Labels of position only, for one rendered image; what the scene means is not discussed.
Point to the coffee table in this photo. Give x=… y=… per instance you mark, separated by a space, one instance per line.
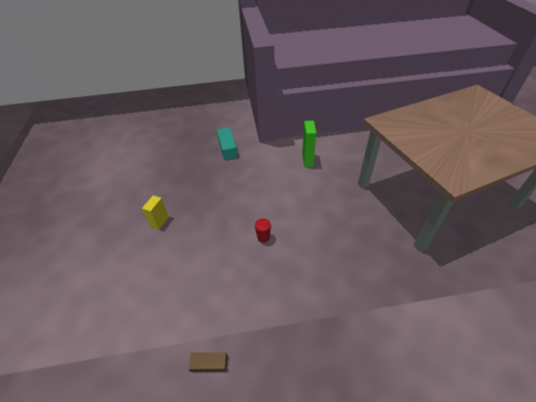
x=461 y=142

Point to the sofa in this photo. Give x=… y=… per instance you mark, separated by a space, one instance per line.
x=336 y=62

